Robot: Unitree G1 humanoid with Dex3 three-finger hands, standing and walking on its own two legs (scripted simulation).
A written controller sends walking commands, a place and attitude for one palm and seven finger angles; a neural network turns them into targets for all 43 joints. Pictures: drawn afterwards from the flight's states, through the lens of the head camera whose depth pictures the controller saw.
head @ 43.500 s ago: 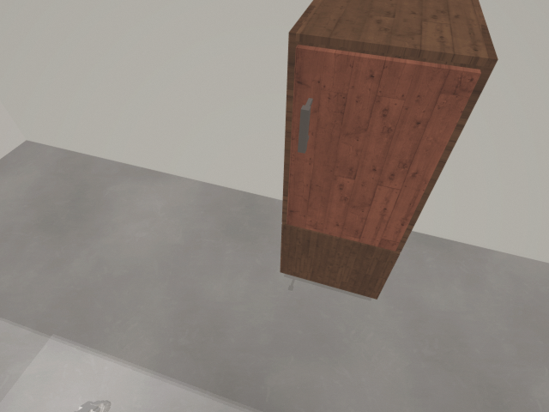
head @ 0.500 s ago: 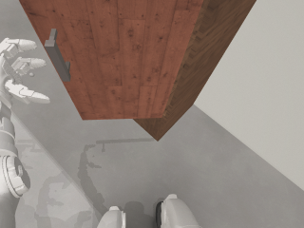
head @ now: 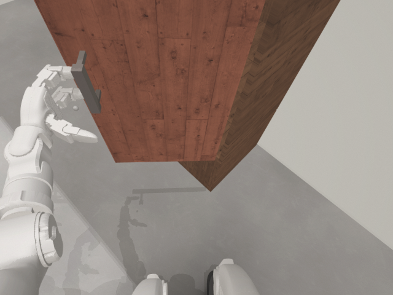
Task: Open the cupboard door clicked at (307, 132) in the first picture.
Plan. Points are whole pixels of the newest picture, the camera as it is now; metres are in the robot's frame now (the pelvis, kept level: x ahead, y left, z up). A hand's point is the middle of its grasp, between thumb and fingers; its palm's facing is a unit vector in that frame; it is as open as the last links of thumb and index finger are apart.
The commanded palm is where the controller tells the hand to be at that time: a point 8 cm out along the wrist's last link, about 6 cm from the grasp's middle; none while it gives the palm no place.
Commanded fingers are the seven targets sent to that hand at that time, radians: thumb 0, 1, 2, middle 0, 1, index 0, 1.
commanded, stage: slide the fingers in behind the handle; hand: left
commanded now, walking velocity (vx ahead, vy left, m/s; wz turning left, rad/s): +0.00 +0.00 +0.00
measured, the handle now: (89, 83) +0.52 +0.21 +0.08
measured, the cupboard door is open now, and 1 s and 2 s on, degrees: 47 47 50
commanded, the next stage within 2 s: close the thumb around the handle in 0.84 s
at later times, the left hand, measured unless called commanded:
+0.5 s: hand (89, 108) +0.46 +0.20 +0.07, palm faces +0.00 -1.00 +0.00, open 14.0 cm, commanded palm +0.44 +0.25 +0.08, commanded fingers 0.00 -0.50 0.30 -0.30 -1.20 -0.30 -1.20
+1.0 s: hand (92, 107) +0.46 +0.19 +0.08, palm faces +0.00 -1.00 -0.01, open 14.0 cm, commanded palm +0.44 +0.25 +0.08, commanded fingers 0.00 -0.28 0.40 -0.32 -1.22 -0.32 -1.22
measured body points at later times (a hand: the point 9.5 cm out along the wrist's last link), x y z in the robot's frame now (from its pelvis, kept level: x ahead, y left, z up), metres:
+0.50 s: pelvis +0.00 -0.01 +0.00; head +0.10 +0.01 +0.44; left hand +0.46 +0.25 +0.08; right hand +0.03 -0.27 -0.11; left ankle -0.03 +0.09 -0.67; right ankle +0.06 -0.13 -0.67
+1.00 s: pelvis +0.00 +0.00 +0.00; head +0.10 +0.01 +0.44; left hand +0.46 +0.25 +0.08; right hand +0.03 -0.27 -0.11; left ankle -0.03 +0.09 -0.67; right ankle +0.06 -0.13 -0.67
